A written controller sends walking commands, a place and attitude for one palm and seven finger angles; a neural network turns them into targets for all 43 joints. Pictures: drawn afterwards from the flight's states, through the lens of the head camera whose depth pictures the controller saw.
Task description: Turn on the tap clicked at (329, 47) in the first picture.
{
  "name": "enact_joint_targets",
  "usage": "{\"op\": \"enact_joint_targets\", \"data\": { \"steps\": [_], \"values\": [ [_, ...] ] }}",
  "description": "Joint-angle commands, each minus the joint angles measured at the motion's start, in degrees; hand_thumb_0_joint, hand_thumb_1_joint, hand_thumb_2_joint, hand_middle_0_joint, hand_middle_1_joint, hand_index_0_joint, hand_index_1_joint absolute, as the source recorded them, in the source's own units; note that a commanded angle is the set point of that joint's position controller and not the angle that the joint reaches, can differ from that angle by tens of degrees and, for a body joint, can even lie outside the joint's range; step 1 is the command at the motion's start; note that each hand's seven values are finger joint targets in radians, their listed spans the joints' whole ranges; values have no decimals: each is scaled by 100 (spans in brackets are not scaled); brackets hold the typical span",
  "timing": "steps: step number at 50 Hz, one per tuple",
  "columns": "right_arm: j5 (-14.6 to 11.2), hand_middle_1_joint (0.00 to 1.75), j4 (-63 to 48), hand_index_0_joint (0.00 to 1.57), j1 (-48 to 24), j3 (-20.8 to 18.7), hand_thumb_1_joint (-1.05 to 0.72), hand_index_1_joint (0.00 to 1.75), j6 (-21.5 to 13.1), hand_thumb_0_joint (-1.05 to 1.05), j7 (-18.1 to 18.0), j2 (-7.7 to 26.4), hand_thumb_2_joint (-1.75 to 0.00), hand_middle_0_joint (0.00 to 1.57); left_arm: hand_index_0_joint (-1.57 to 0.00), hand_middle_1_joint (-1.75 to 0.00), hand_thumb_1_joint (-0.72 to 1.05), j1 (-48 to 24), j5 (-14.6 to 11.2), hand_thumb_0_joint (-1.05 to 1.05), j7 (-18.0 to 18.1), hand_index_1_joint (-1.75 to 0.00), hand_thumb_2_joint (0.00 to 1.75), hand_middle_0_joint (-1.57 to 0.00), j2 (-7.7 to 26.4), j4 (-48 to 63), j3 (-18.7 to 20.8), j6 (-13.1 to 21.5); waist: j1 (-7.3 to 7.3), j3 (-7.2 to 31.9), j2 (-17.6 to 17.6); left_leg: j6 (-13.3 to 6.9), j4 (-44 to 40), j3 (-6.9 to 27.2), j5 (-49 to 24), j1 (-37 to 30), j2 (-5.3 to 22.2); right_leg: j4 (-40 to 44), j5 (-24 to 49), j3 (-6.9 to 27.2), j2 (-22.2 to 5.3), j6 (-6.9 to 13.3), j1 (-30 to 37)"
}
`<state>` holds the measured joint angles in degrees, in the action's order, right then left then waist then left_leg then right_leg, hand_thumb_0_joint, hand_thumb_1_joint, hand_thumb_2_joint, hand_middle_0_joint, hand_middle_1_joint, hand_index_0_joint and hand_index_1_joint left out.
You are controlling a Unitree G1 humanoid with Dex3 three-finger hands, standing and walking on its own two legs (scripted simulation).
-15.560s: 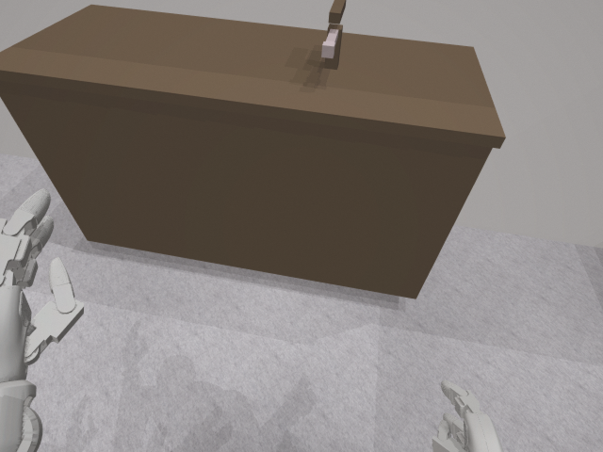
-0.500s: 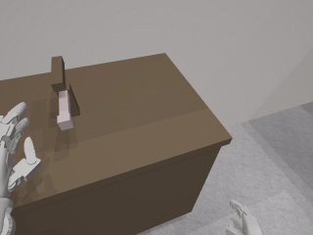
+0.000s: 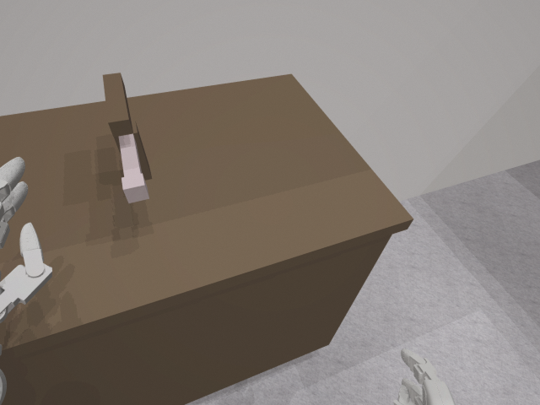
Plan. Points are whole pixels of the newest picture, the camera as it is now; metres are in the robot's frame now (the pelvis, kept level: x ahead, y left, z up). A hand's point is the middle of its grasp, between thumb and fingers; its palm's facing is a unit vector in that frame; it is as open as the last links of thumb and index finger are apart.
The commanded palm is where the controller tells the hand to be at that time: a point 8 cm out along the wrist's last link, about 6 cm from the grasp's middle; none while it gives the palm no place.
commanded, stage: come to a stop and stand still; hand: left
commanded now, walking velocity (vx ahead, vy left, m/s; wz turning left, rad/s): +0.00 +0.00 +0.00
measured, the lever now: (135, 188) +0.36 +0.22 +0.13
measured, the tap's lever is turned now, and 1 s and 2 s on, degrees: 0 0 0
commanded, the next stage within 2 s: look again from close up in 0.66 s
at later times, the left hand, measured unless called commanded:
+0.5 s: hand out of the picture +0.22 +0.31 +0.17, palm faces +0.42 -0.84 -0.35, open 7.4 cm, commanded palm +0.16 +0.34 +0.18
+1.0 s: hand (16, 266) +0.21 +0.29 +0.16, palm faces +0.41 -0.84 -0.35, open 7.4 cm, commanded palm +0.16 +0.32 +0.18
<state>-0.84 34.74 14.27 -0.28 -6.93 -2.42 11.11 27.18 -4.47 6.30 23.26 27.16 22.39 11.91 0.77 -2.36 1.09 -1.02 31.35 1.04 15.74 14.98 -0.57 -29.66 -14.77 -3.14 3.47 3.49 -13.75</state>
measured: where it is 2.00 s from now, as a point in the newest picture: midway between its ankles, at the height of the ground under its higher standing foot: outside the picture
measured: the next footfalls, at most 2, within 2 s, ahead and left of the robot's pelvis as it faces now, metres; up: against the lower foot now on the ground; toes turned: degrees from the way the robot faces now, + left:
none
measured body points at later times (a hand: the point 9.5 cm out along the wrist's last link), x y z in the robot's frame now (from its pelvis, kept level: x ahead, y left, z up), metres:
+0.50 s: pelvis +0.00 +0.06 +0.01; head +0.02 +0.08 +0.46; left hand +0.19 +0.35 +0.19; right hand +0.19 -0.15 -0.06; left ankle +0.02 +0.11 -0.73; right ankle +0.01 -0.08 -0.73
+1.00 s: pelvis +0.00 +0.04 +0.01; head +0.02 +0.05 +0.46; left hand +0.19 +0.33 +0.18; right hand +0.19 -0.18 -0.07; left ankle +0.02 +0.11 -0.73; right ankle +0.01 -0.08 -0.73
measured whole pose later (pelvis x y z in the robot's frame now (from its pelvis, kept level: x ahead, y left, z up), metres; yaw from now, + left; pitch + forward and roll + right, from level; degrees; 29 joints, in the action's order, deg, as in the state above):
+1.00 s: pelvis +0.00 +0.04 +0.01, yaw +1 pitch -2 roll -2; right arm -1.2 33.8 11.3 0.6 -5.8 -1.8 11.3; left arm 24.8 -2.6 6.8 19.6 25.5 19.3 10.8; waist 1.9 -3.6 0.2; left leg -3.9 25.7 0.9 12.1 12.0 -3.3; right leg -21.3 -10.8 -2.9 0.8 0.1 -9.1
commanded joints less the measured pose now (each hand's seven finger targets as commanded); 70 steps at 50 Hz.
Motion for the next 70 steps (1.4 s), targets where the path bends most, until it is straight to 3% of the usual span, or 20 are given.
{"op": "enact_joint_targets", "data": {
  "steps": [1, 2, 5, 9, 12, 13, 19, 24, 30, 32, 33, 37, 38, 42, 43, 53, 57, 58, 63, 70],
  "values": [
    [11, 30, -899, 20, -691, -213, -90, 30, -442, 0, -37, 811, -90, 20, -20, -30, 90, -1108, 131, 0, 108, -30, 90, -20, 586, 738, 295, 326, 51, 585, -685, -277, -922, 597, -755, -239, 574, 740, 360, 765, -623, -361, 340],
    [2, 30, -887, 20, -856, -136, -90, 30, -478, 0, 5, 733, -90, 20, -20, -30, 90, -1118, 154, 0, 71, -30, 90, -20, 486, 815, 132, 306, 62, 591, -1035, -315, -1150, 673, -524, -226, 664, 612, 377, 618, -621, -345, 374],
    [8, 30, -920, 20, -762, -162, -90, 30, -478, 0, 52, 801, -90, 20, -20, -30, 90, -1356, 284, 0, 58, -30, 90, -20, 309, 841, -166, 276, 61, 392, -534, -281, -1427, 804, 250, 345, 682, 664, 127, 557, -552, -303, 724],
    [31, 30, -1001, 20, -789, -154, -90, 30, -417, 0, 79, 785, -90, 20, -20, -30, 90, -1239, 338, 0, 89, -30, 90, -20, 580, 962, 132, 291, 74, 406, -395, -215, -1640, 878, 678, 477, 608, 783, 7, 491, -497, -277, 857],
    [29, 30, -1026, 20, -830, -125, -90, 30, -370, 0, 78, 744, -90, 20, -20, -30, 90, -996, 315, 0, 91, -30, 90, -20, 835, 967, 499, 327, 85, 405, -584, -159, -1724, 846, 751, 575, 565, 812, 92, 444, -456, -279, 971],
    [46, 30, -1037, 20, -789, -127, -90, 30, -346, 0, 67, 726, -90, 20, -20, -30, 90, -1066, 302, 0, 76, -30, 90, -20, 695, 1012, 403, 358, 60, 462, -585, -150, -1742, 882, 746, 595, 576, 785, 128, 401, -461, -272, 1049],
    [36, 30, -1071, 20, -702, -161, -90, 30, -406, 0, 86, 741, -90, 20, -20, -30, 90, -1132, 284, 0, 21, -30, 90, -20, 616, 1340, 250, 439, 45, 671, -982, 119, -1639, 915, -420, -79, 640, 645, 581, 305, -417, -254, 878],
    [20, 30, -1016, 20, -624, -222, -90, 30, -349, 0, 129, 790, -90, 20, -20, -30, 90, -851, 271, 0, 15, -30, 90, -20, 507, 1146, 145, 337, 43, 902, -536, 358, -1224, 757, -2135, -670, 609, 658, 855, 203, -451, -269, 740],
    [-4, 30, -1037, 20, -703, -237, -90, 30, -218, 0, 117, 782, -90, 20, -20, -30, 90, -724, 240, 0, 37, -30, 90, -20, 631, 1260, 292, 295, 39, 836, -614, 428, -1196, 716, -2218, -594, 602, 635, 773, 158, -502, -260, 782],
    [-26, 30, -1051, 20, -828, -189, -90, 30, -199, 0, 104, 726, -90, 20, -20, -30, 90, -631, 244, 0, 67, -30, 90, -20, 836, 1385, 493, 302, 65, 855, -611, 391, -1197, 676, -2074, -526, 558, 658, 851, 152, -484, -275, 871],
    [1, 30, -1049, 20, -783, -195, -90, 30, -183, 0, 95, 747, -90, 20, -20, -30, 90, -653, 215, 0, 53, -30, 90, -20, 682, 1380, 357, 319, 44, 842, -627, 386, -1234, 716, -1886, -442, 558, 683, 806, 146, -509, -263, 913],
    [-44, 30, -1068, 20, -849, -181, -90, 30, -205, 0, 79, 715, -90, 20, -20, -30, 90, -509, 210, 0, 91, -30, 90, -20, 786, 1414, 482, 334, 58, 778, -700, 313, -1275, 651, -1311, -284, 516, 738, 892, 222, -557, -238, 1014],
    [-11, 30, -1050, 20, -775, -181, -90, 30, -182, 0, 70, 743, -90, 20, -20, -30, 90, -503, 186, 0, 83, -30, 90, -20, 649, 1288, 373, 334, 47, 732, -643, 279, -1318, 699, -1126, -147, 503, 782, 838, 202, -563, -241, 1055],
    [-53, 30, -1024, 20, -821, -180, -90, 30, -191, 0, 48, 721, -90, 20, -20, -30, 90, -432, 203, 0, 114, -30, 90, -20, 688, 1072, 434, 306, 52, 688, -427, 165, -1278, 636, -806, -149, 475, 903, 910, 331, -620, -232, 1016],
    [-22, 30, -1018, 20, -758, -178, -90, 30, -167, 0, 39, 753, -90, 20, -20, -30, 90, -485, 181, 0, 100, -30, 90, -20, 527, 954, 277, 293, 30, 649, -294, 111, -1263, 642, -658, -63, 464, 972, 851, 343, -658, -235, 1005],
    [-19, 30, -1002, 20, -870, -157, -90, 30, -201, 0, -16, 755, -90, 20, -20, -30, 90, -809, 193, 0, 145, -30, 90, -20, 590, 1201, 201, 254, 32, 662, -425, -35, -1155, 625, -667, -190, 417, 1063, 874, 518, -753, -194, 910],
    [-49, 30, -1014, 20, -907, -164, -90, 30, -200, 0, -14, 732, -90, 20, -20, -30, 90, -620, 175, 0, 176, -30, 90, -20, 771, 1226, 417, 232, 51, 705, -490, -28, -1115, 608, -874, -226, 407, 1043, 1023, 543, -753, -188, 960],
    [-17, 30, -1004, 20, -851, -151, -90, 30, -171, 0, -18, 726, -90, 20, -20, -30, 90, -580, 144, 0, 154, -30, 90, -20, 629, 1137, 310, 231, 39, 738, -366, -21, -1165, 626, -858, -201, 428, 1037, 968, 454, -725, -202, 1005],
    [-30, 30, -1032, 20, -860, -162, -90, 30, -79, 0, -4, 726, -90, 20, -20, -30, 90, -640, 98, 0, 106, -30, 90, -20, 600, 1087, 271, 168, 7, 594, -561, 20, -1485, 772, -536, -152, 623, 895, 604, 324, -517, -250, 819],
    [-52, 30, -1104, 20, -818, -232, -90, 30, -6, 0, 39, 741, -90, 20, -20, -30, 90, -828, 75, 0, 95, -30, 90, -20, 635, 1202, 259, 61, -14, 686, -504, -53, -1320, 756, -564, -173, 786, 840, 619, 337, -507, -234, 820]
  ]
}}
